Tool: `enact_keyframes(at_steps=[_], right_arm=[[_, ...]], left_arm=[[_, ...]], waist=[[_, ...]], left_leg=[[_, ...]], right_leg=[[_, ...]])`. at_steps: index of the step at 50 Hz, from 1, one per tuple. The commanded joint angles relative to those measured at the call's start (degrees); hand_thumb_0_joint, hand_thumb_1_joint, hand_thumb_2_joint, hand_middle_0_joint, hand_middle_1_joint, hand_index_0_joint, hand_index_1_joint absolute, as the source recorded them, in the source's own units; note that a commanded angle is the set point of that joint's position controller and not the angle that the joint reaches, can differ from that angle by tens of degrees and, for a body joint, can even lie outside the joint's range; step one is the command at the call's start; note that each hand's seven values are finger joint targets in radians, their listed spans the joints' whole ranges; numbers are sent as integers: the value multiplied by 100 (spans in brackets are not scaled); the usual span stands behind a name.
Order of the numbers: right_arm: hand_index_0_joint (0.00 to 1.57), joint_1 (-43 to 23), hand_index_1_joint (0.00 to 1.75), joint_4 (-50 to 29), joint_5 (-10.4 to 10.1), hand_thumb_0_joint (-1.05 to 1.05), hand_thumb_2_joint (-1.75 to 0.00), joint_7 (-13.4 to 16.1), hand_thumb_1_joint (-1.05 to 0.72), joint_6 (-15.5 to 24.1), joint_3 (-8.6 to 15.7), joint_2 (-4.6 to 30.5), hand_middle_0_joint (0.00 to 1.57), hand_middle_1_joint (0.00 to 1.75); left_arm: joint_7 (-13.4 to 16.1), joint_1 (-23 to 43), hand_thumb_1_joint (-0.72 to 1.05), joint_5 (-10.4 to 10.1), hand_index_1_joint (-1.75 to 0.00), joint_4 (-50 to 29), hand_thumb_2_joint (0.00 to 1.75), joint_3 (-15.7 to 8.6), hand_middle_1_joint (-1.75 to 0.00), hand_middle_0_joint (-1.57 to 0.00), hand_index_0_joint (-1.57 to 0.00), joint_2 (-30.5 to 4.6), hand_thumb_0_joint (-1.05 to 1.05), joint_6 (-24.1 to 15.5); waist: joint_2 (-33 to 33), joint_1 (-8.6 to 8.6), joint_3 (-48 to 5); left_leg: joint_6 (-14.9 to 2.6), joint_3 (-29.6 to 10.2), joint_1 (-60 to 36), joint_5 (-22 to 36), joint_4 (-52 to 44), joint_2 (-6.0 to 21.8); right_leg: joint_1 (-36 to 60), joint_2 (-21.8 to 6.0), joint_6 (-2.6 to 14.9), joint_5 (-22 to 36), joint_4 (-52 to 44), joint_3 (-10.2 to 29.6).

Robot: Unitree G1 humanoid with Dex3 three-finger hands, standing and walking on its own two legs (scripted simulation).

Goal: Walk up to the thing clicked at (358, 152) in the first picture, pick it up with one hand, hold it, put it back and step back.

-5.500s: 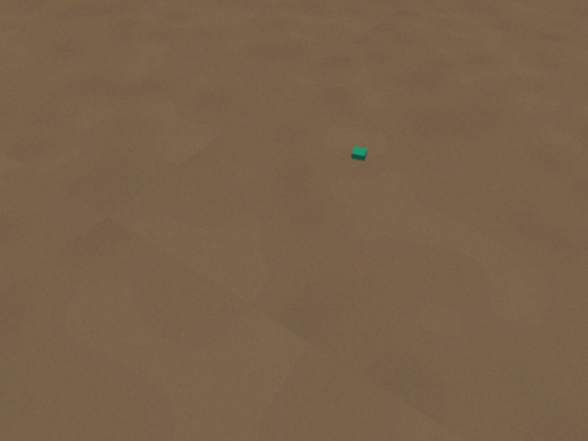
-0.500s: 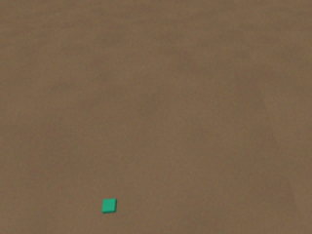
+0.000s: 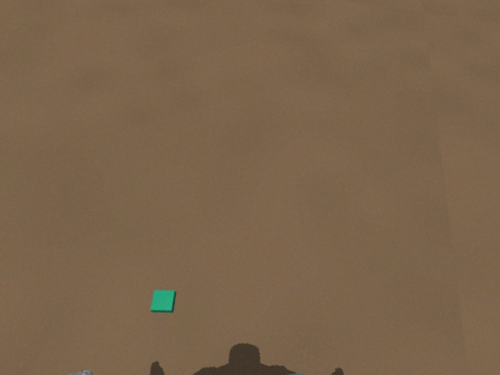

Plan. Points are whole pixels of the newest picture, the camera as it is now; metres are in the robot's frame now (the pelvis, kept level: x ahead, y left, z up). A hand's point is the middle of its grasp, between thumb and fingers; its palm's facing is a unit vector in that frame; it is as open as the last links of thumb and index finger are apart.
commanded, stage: walk up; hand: left
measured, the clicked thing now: (163, 301) +0.44 +0.31 -0.74
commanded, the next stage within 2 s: stand in 1.86 s
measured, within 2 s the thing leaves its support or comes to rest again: neither
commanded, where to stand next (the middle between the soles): +0.05 +0.03 m, yaw +0 degrees
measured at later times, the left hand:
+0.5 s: hand out of the picture +0.10 +0.32 -0.15, palm faces +0.03 -0.89 -0.45, open 7.4 cm
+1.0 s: hand out of the picture +0.10 +0.28 -0.13, palm faces +0.00 -0.94 -0.33, open 7.4 cm
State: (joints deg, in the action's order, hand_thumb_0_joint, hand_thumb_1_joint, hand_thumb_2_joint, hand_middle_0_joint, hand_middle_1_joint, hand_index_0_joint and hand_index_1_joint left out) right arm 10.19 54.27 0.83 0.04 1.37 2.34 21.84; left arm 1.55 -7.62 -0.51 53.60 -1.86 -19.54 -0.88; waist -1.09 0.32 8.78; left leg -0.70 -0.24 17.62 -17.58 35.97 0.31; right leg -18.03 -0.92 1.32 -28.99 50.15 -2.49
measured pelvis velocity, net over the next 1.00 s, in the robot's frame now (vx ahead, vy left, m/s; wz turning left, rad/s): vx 0.00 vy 0.03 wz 0.01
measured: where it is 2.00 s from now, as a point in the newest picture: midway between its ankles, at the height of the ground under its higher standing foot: outside the picture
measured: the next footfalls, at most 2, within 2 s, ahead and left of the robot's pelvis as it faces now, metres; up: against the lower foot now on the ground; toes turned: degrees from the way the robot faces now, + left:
right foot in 0.10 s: +0.06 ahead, -0.11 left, +0.00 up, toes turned -2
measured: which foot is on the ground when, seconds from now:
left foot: down 0.00-1.00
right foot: up 0.00-0.08, down 0.10-1.00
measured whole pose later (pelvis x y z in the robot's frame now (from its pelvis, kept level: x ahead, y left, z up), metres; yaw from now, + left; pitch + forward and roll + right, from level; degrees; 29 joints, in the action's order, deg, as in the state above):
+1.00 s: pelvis +0.00 +0.03 +0.02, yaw +1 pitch -3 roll +0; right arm 0.3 64.8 -0.1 -1.0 0.1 0.4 20.3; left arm -0.4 -2.4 0.1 65.6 -0.4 -19.2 -0.7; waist 0.5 -0.1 4.0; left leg 1.6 0.4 9.2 -10.6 22.4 1.9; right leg -9.2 -2.3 -2.4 -10.3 22.2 1.3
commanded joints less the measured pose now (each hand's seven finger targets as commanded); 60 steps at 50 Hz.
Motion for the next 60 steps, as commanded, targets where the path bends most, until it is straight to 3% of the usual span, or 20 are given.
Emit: enact_keyframes(at_steps=[1, 3, 5, 6, 7, 8, 9, 11, 17, 18, 19, 20, 21, 24, 27, 30, 32, 36, 47, 60], right_arm=[[20, 152, 30, -288, 10, 0, -90, 101, -90, 23, 232, 1266, 20, 30], [20, -340, 30, -285, -39, 0, -90, 93, -90, -5, 181, 1224, 20, 30], [20, -494, 30, -315, -131, 0, -90, 43, -90, -111, 157, 1130, 20, 30], [20, -527, 30, -442, -147, 0, -90, 34, -90, -135, 142, 1030, 20, 30], [20, -441, 30, -506, -112, 0, -90, 48, -90, -210, 109, 836, 20, 30], [20, -587, 30, -479, -64, 0, -90, 84, -90, -307, 250, 1080, 20, 30], [20, -570, 30, -444, -33, 0, -90, 64, -90, -338, 288, 1149, 20, 30], [20, -415, 30, -310, -95, 0, -90, -22, -90, -303, 290, 1161, 20, 30], [20, 106, 30, 6, -28, 0, -90, -70, -90, -184, 363, 997, 20, 30], [20, 174, 30, 70, 15, 0, -90, -33, -90, -120, 411, 1132, 20, 30], [20, 19, 30, -8, 105, 0, -90, -3, -90, -51, 479, 1490, 20, 30], [20, -197, 30, -119, 86, 0, -90, 15, -90, 7, 436, 1667, 20, 30], [20, -474, 30, -103, -7, 0, -90, 2, -90, 7, 437, 1865, 20, 30], [20, -1088, 30, -137, -16, 0, -90, 25, -90, -29, 193, 1234, 20, 30], [20, -763, 30, 33, -186, 0, -90, 22, -90, -25, 121, 1079, 20, 30], [20, -519, 30, 335, -122, 0, -90, 31, -90, -97, 111, 1033, 20, 30], [20, -975, 30, 380, -119, 0, -90, 23, -90, -41, 110, 1206, 20, 30], [20, -939, 30, 563, -146, 0, -90, 11, -90, 10, 38, 1091, 20, 30], [20, -1236, 30, 738, -86, 0, -90, -45, -90, -29, 29, 944, 20, 30], [20, -1062, 30, 730, -61, 0, -90, -64, -90, -9, 63, 985, 20, 30]], left_arm=[[23, -153, 90, 14, -30, -317, 90, -278, -30, -20, -20, -1151, 0, -203], [54, -464, 90, -25, -30, -38, 90, -248, -30, -20, -20, -1035, 0, -267], [150, -677, 90, 68, -30, 196, 90, -376, -30, -20, -20, -1431, 0, -331], [206, -800, 90, 124, -30, 211, 90, -468, -30, -20, -20, -1803, 0, -342], [249, -648, 90, 132, -30, 139, 90, -497, -30, -20, -20, -2091, 0, -345], [244, -249, 90, 139, -30, 45, 90, -499, -30, -20, -20, -2334, 0, -330], [245, -55, 90, 160, -30, -34, 90, -486, -30, -20, -20, -2166, 0, -334], [220, 320, 90, 169, -30, -129, 90, -391, -30, -20, -20, -1811, 0, -306], [116, 649, 90, 151, -30, -183, 90, -357, -30, -20, -20, -1765, 0, -134], [98, 586, 90, 109, -30, -190, 90, -302, -30, -20, -20, -1514, 0, -92], [78, 409, 90, 44, -30, -224, 90, -203, -30, -20, -20, -1158, 0, -53], [112, 325, 90, -1, -30, -175, 90, -177, -30, -20, -20, -1043, 0, -7], [143, 338, 90, 7, -30, 25, 90, -235, -30, -20, -20, -1339, 0, 5], [40, -6, 90, -23, -30, 342, 90, -231, -30, -20, -20, -1342, 0, -124], [55, 49, 90, 22, -30, 421, 90, -267, -30, -20, -20, -1516, 0, -166], [3, 794, 90, 54, -30, 315, 90, -157, -30, -20, -20, -1638, 0, -124], [-32, 728, 90, 8, -30, 451, 90, -88, -30, -20, -20, -1414, 0, -70], [-57, 615, 90, 6, -30, 688, 90, -103, -30, -20, -20, -1373, 0, -114], [-126, 763, 90, 65, -30, 912, 90, -91, -30, -20, -20, -1261, 0, -94], [-156, 658, 90, 101, -30, 912, 90, -137, -30, -20, -20, -1224, 0, -97]], waist=[[1108, 28, -1166], [1192, -218, -1227], [723, -347, -1366], [126, -408, -1333], [-407, -342, -1120], [-632, -274, -881], [-510, -160, -657], [-511, 27, -621], [-930, 263, -1194], [-505, 282, -1363], [479, 146, -1410], [784, 47, -1436], [1052, 84, -1328], [717, -324, -1331], [454, -156, -1723], [-58, 173, -1178], [167, -21, -979], [18, -35, -1353], [126, -25, -892], [84, -43, -1006]], left_leg=[[-1329, -1188, -1090, 3244, -684, 1362], [-817, -584, -879, 3808, -126, 891], [-381, -372, -71, 2903, 444, 567], [-176, -315, 673, 2143, 953, 319], [-23, -223, 1063, -5, 1370, 30], [-70, -483, 796, -1758, 2070, 67], [-72, -659, 746, -1785, 2268, 153], [-106, -585, 610, -1449, 1845, 185], [-25, 285, -622, 520, -742, -12], [-106, -77, -1040, 1071, -1200, 190], [-392, -1530, -1415, 1876, -1406, 1101], [-883, -2381, -1409, 1974, -1466, 1781], [-1414, -2643, -595, 1637, -1462, 2129], [-597, -686, -605, 2477, -532, 933], [-202, -439, -466, 2342, -45, 592], [-151, -469, -958, 881, -806, 502], [-233, -799, -736, 1081, -1188, 792], [-184, -497, -958, 1785, -1220, 704], [-3, -378, -1006, 593, -1877, 633], [14, -410, -1032, 540, -2017, 684]], right_leg=[[-514, -178, 45, -590, -327, 412], [282, 29, -66, 1272, -1860, -33], [1353, -249, 25, 3274, -2062, 335], [1678, -885, 360, 3974, -2040, 1274], [1337, -2072, 915, 4210, -2672, 2465], [542, -2581, 1592, 4442, -2716, 2802], [365, -2418, 1637, 4393, -2609, 2642], [353, -1774, 1210, 4202, -2362, 1573], [260, -1030, 562, 3342, -1224, 654], [83, -782, 314, 2825, -684, 438], [-688, -232, -11, 1813, 36, 237], [-1047, 161, -54, -316, 83, 380], [-431, -120, -55, -642, 218, 617], [333, -228, -32, 1129, -1431, 361], [1263, -622, 127, 3562, -2000, 888], [158, -875, 239, 2511, -2234, 1213], [376, -436, -8, 2260, -2229, 649], [1023, -578, 16, 2948, -2418, 730], [757, -602, -73, 2010, -3357, 832], [841, -566, -100, 1982, -3445, 810]])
